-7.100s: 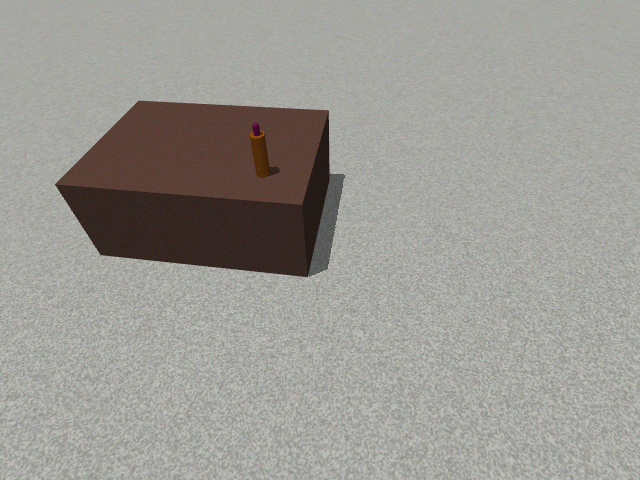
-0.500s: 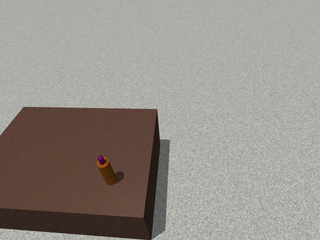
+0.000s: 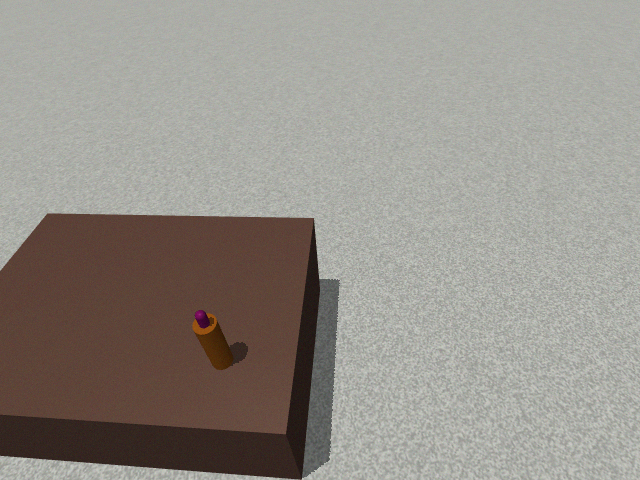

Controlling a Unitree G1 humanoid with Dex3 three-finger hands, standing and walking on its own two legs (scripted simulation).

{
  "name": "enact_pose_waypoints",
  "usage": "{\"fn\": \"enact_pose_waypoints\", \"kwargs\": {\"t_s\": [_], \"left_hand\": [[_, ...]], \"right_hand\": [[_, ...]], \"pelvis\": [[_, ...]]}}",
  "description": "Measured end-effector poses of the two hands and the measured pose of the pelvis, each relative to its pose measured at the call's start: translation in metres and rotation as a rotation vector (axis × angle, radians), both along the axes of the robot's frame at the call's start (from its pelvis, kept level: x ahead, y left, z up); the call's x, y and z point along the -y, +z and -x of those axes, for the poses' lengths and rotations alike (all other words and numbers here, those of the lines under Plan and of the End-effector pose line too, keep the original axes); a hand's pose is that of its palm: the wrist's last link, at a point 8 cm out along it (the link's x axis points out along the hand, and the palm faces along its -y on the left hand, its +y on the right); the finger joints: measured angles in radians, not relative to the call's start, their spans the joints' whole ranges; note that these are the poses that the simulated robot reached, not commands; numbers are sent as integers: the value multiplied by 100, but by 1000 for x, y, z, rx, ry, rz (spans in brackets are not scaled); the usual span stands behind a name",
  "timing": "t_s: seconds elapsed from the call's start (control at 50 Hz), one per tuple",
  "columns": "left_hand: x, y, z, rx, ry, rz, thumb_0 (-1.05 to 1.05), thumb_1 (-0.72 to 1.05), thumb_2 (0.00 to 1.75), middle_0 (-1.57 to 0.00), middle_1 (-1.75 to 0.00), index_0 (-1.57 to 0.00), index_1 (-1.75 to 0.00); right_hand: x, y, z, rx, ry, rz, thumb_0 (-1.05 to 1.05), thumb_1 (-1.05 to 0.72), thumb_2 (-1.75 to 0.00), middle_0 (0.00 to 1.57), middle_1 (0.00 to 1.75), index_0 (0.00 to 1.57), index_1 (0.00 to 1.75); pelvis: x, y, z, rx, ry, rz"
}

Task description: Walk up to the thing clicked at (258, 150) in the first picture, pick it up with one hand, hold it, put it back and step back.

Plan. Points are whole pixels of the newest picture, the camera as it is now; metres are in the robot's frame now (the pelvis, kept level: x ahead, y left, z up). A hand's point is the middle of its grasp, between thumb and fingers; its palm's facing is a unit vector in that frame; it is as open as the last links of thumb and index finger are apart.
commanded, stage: stand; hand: left
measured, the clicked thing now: (211, 338) +0.49 +0.28 -0.29
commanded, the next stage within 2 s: go down in 0.08 s
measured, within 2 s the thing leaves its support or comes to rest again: neither
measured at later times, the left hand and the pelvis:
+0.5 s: hand out of the picture +0.16 +0.27 -0.14, palm faces +0.05 -0.93 -0.36, open 12.6 cm; pelvis -0.01 +0.01 -0.01, yaw +0 degrees
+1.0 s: hand out of the picture +0.16 +0.29 -0.14, palm faces +0.05 -0.94 -0.33, open 17.1 cm; pelvis +0.01 +0.05 -0.03, yaw +1 degrees
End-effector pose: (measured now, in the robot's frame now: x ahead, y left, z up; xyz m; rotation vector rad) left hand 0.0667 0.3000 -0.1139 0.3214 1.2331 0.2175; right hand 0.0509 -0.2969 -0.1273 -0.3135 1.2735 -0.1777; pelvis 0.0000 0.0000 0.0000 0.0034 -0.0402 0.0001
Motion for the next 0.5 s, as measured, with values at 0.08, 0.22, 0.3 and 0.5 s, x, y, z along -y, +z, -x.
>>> {"fn": "enact_pose_waypoints", "kwargs": {"t_s": [0.08,0.22,0.3,0.5], "left_hand": [[0,-1,1,-4,0,1,1,91,89,-21,-30,-20,-30],[1,-1,-4,14,8,4,1,90,89,-20,-29,-20,-30],[5,-4,-32,101,34,16,1,80,79,-14,-20,-14,-21],[-9,6,-79,160,0,-12,1,34,30,-6,-4,-6,-4]], "right_hand": [[0,0,2,-7,-2,1,1,-90,-90,20,30,20,30],[-2,0,-2,13,-9,2,1,-91,-90,20,29,20,30],[-16,-1,-14,110,0,-13,1,-96,-91,20,29,19,30],[-54,1,-34,257,-24,-67,1,-101,-92,20,30,20,30]], "pelvis": [[0,0,-1,0,1,0],[-1,-1,-1,-12,4,-1],[-2,-6,10,-57,11,-5],[-11,-13,10,-123,0,-2]]}}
